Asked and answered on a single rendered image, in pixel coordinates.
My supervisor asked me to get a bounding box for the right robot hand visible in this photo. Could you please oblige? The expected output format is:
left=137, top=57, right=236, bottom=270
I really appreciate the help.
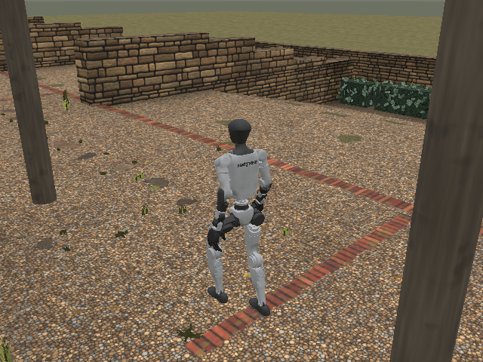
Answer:
left=251, top=200, right=263, bottom=212

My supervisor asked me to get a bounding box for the robot left upper arm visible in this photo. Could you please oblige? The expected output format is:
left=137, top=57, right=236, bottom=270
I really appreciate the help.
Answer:
left=214, top=154, right=232, bottom=199

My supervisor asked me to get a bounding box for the left robot forearm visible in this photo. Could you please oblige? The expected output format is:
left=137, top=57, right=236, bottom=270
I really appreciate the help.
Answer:
left=211, top=189, right=229, bottom=231

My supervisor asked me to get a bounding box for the robot right shin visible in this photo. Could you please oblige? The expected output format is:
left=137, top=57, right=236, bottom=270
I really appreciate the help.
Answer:
left=249, top=253, right=266, bottom=307

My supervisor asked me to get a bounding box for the left robot hand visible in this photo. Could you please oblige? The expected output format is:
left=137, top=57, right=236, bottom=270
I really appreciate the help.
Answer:
left=207, top=228, right=226, bottom=252

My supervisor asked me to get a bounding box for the robot right upper arm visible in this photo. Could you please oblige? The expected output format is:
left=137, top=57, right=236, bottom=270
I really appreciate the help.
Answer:
left=254, top=149, right=272, bottom=187

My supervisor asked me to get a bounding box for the humanoid robot torso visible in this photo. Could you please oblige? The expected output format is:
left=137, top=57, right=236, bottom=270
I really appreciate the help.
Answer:
left=227, top=146, right=259, bottom=227

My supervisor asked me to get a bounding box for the right robot forearm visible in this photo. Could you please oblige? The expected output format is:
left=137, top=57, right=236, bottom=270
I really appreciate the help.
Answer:
left=255, top=183, right=272, bottom=204

